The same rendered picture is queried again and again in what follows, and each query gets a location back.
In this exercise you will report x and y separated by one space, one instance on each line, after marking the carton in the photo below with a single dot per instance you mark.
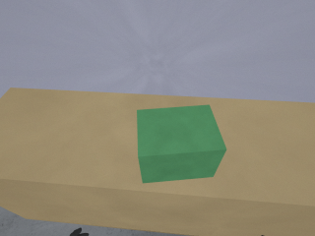
178 143

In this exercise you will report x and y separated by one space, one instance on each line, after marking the pedestal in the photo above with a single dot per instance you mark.
71 156

